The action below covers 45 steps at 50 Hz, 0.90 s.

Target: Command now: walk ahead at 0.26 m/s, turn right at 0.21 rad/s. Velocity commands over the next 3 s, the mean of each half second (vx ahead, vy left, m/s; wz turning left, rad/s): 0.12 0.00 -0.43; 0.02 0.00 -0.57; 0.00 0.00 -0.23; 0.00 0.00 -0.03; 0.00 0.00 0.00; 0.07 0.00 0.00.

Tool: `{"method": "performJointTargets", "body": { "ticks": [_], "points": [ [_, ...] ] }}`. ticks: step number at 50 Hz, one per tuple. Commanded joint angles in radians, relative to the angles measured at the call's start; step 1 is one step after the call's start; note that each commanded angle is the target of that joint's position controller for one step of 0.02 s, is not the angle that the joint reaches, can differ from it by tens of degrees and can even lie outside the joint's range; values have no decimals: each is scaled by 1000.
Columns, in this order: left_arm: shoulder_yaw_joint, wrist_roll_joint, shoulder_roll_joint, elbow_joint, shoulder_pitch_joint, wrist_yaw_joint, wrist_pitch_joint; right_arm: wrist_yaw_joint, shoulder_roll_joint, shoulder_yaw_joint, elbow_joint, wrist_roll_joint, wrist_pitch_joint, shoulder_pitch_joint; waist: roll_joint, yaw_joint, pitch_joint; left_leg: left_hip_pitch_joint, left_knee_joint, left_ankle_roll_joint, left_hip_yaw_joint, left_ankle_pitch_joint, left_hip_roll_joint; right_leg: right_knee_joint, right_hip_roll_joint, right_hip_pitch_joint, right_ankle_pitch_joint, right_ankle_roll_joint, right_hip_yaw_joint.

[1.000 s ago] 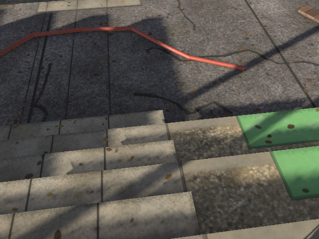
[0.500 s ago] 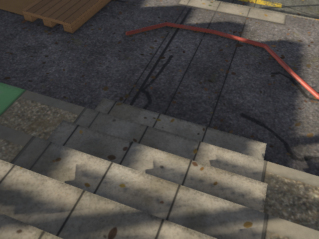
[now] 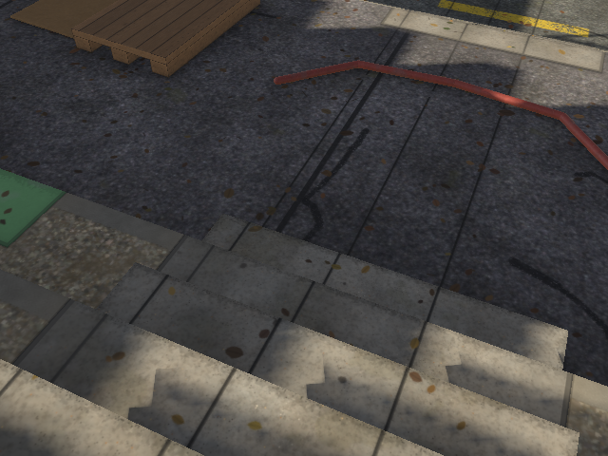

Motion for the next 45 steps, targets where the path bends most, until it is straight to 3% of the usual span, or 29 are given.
{"method": "performJointTargets", "body": {
  "ticks": [1,3,5,6,8,9,10,11,12,13,14,15,16,17,18,19,21,22,24,27,33,38,39,40,41,42,43,44,45],
  "points": [
    [14,-3,46,-46,-14,-13,-3,-13,-77,-4,-58,-15,-12,-20,70,11,54,-110,-74,98,-215,205,284,-92,21,53,154,-13,58],
    [15,6,48,-93,-117,-16,-8,-24,-72,5,-67,-26,-4,30,64,-43,88,-68,6,89,-188,268,291,-220,25,22,123,-3,16],
    [11,-11,24,-119,-195,-29,-19,-45,-66,13,-69,-37,12,92,82,-116,101,-31,84,93,-176,253,282,-371,13,44,115,10,-42],
    [11,-23,23,-126,-205,-37,-25,-53,-71,12,-70,-38,18,106,85,-129,115,-23,118,94,-177,262,286,-441,-4,67,106,6,-57],
    [15,-30,33,-112,-153,-49,-30,-67,-85,13,-73,-42,31,123,87,-124,128,-39,196,101,-195,350,302,-539,-18,168,6,-8,-100],
    [21,-24,41,-95,-105,-54,-31,-72,-100,9,-75,-41,32,135,49,-114,121,-77,258,98,-187,361,302,-557,-7,262,-46,-16,-123],
    [25,-26,36,-52,6,-53,-34,-71,-100,10,-83,-40,35,111,15,-53,87,-96,404,98,-146,328,269,-633,-2,384,-10,-34,-138],
    [37,-16,57,18,168,-47,-36,-62,-93,18,-92,-35,39,96,-52,16,-8,-143,645,79,-61,268,210,-646,26,583,105,-51,-191],
    [59,-7,157,39,259,-49,-39,-55,-83,8,-122,-19,33,143,-204,23,-161,-434,1038,12,56,-241,96,-358,-131,952,692,-107,-43],
    [74,-48,213,23,313,-62,-22,-52,-98,11,-158,23,33,139,-177,70,-386,-712,1425,-44,62,-576,73,-134,-318,1247,872,-230,159],
    [90,-84,254,-14,307,-53,1,-50,-126,11,-214,16,26,25,-56,132,-461,-839,1558,-65,20,-472,94,-255,-395,1222,699,-328,298],
    [89,-71,268,-33,234,-21,18,-54,-90,27,-263,-1,30,-82,-43,131,-431,-945,1573,-88,-5,-337,85,-417,-436,1123,214,-400,405],
    [60,-62,178,-51,161,15,34,-60,-70,34,-279,-38,59,-199,27,124,-269,-983,1490,-103,-35,-260,123,-474,-376,946,-2,-363,357],
    [35,-47,136,-56,133,34,42,-61,-58,39,-309,-46,88,-241,7,107,-184,-928,1417,-108,-55,-194,130,-481,-333,754,-44,-342,331],
    [20,-27,124,-56,104,35,46,-65,-46,44,-322,-53,113,-244,29,68,-120,-863,1417,-97,-75,-137,121,-488,-300,568,-105,-327,324],
    [10,-11,137,-76,72,29,41,-66,-29,49,-327,-55,136,-212,39,26,-96,-790,1391,-95,-62,-45,99,-492,-243,417,-158,-303,284],
    [4,-7,160,-95,46,16,20,-72,-8,53,-347,-65,157,-209,-7,0,-101,-798,1464,-102,-42,-13,51,-472,-180,335,-97,-284,274],
    [-12,-24,139,-86,36,22,11,-68,-16,49,-368,-58,153,-212,26,-31,-84,-821,1390,-124,-80,121,55,-431,-110,294,-226,-245,234],
    [-22,-25,135,-104,29,33,10,-71,-11,50,-405,-61,159,-259,-28,-22,-93,-864,1439,-157,-67,160,29,-412,-84,280,-247,-233,270],
    [-30,-26,136,-133,66,51,16,-81,-11,54,-479,-64,171,-358,-42,19,-107,-959,1489,-197,-81,124,11,-410,-79,365,-314,-235,358],
    [-15,-12,151,-198,129,76,24,-69,-4,66,-602,-53,180,-489,-60,91,-127,-995,1521,-212,-97,20,-16,-448,-87,538,-428,-273,495],
    [15,-15,191,-246,112,87,17,-38,-50,57,-678,-48,181,-511,-62,94,-126,-849,1477,-198,-120,-33,-13,-536,-91,536,-535,-291,546],
    [14,-14,186,-264,90,80,25,-31,-42,61,-679,-35,177,-502,-46,93,-128,-774,1382,-184,-62,-95,-15,-589,-77,494,-514,-291,511],
    [33,-9,229,-258,94,78,23,-21,-16,71,-684,-28,168,-468,-100,87,-140,-626,1340,-141,-53,-268,-3,-694,-107,453,-440,-292,510],
    [48,-15,252,-257,76,78,22,-11,-30,73,-697,-30,160,-441,-127,67,-139,-509,1211,-105,-65,-334,25,-733,-96,425,-439,-261,468],
    [55,-26,254,-256,53,76,27,1,-36,76,-696,-30,155,-404,-151,48,-139,-361,1024,-65,-58,-399,41,-774,-68,366,-462,-214,392],
    [61,-45,250,-276,-16,68,36,15,-42,77,-672,-21,154,-310,-193,-1,-130,-100,819,-19,-32,-453,29,-829,-21,193,-510,-166,296],
    [68,-58,246,-290,-38,58,39,30,-75,64,-627,-11,157,-164,-266,-45,-117,158,679,16,-17,-513,-11,-885,3,13,-624,-136,273],
    [73,-56,222,-306,-104,57,40,36,-144,34,-534,-7,158,139,-99,-195,-55,356,404,28,-76,-528,-35,-661,60,-183,-890,-89,275]
  ]
}}
Next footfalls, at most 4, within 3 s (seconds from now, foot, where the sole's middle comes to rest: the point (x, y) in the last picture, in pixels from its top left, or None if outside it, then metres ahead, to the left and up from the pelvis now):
0.22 right None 0.24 -0.15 -0.90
0.90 left None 0.13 0.15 -0.75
1.44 right None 0.03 -0.04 -0.75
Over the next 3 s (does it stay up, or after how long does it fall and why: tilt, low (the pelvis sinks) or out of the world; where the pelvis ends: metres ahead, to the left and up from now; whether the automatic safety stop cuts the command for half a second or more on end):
stays up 0.06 0.07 0.02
